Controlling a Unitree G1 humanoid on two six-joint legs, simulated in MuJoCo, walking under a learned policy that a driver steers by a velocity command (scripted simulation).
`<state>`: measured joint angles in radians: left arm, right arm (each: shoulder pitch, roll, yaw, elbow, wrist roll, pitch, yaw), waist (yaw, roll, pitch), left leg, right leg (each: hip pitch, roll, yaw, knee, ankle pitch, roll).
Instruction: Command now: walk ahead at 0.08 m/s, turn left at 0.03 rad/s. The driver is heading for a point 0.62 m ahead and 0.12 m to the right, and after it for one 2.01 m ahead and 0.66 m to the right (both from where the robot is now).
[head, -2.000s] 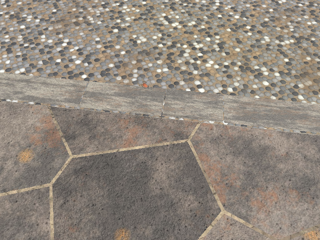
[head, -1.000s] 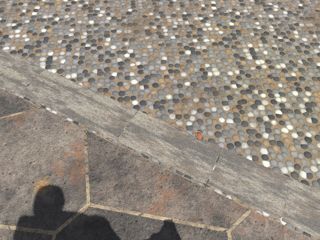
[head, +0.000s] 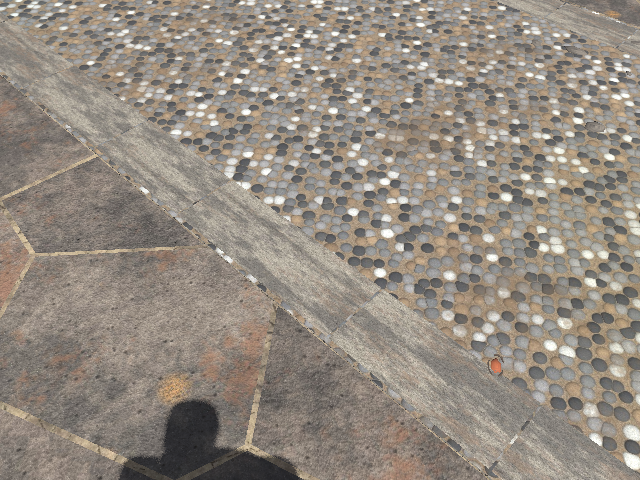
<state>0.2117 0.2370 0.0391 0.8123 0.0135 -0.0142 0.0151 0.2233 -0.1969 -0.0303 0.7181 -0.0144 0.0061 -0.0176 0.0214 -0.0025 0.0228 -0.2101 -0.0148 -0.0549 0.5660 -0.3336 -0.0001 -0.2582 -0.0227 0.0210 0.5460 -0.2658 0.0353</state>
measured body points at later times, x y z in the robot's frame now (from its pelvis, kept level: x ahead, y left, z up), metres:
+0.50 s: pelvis +0.13 -0.03 +0.01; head +0.15 -0.05 +0.46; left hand +0.09 +0.22 -0.11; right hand +0.33 -0.28 -0.08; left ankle +0.27 +0.14 -0.67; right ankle +0.03 -0.12 -0.73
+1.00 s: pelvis +0.38 +0.02 +0.01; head +0.42 +0.02 +0.46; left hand +0.54 +0.28 -0.10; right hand +0.44 -0.26 -0.11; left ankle +0.39 +0.10 -0.73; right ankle +0.47 -0.14 -0.67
